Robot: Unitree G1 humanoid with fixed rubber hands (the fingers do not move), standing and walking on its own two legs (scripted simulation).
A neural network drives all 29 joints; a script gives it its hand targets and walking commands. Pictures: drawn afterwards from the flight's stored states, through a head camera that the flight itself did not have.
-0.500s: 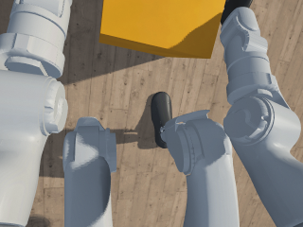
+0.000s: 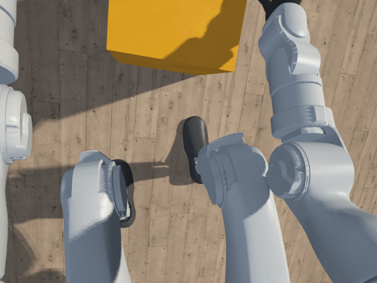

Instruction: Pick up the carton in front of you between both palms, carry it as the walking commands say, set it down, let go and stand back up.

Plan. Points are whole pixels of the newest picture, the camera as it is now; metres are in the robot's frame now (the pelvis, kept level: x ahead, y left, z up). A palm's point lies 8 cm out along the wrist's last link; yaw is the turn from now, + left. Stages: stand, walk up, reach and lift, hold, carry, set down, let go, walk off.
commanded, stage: set down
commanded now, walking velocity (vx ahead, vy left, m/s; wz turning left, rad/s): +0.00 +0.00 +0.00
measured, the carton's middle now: (171, 15) +0.55 -0.05 -0.29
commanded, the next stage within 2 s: let go in 0.74 s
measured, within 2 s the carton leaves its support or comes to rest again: neither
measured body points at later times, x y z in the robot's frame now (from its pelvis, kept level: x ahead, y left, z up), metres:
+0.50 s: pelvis +0.03 +0.00 +0.12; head +0.38 +0.02 +0.41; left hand +0.65 +0.16 +0.01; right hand +0.53 -0.22 +0.01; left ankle +0.07 +0.11 -0.38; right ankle +0.17 -0.12 -0.38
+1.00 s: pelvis +0.06 +0.00 +0.25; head +0.35 +0.02 +0.59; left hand +0.59 +0.18 +0.14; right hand +0.48 -0.21 +0.14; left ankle +0.07 +0.11 -0.38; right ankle +0.17 -0.12 -0.38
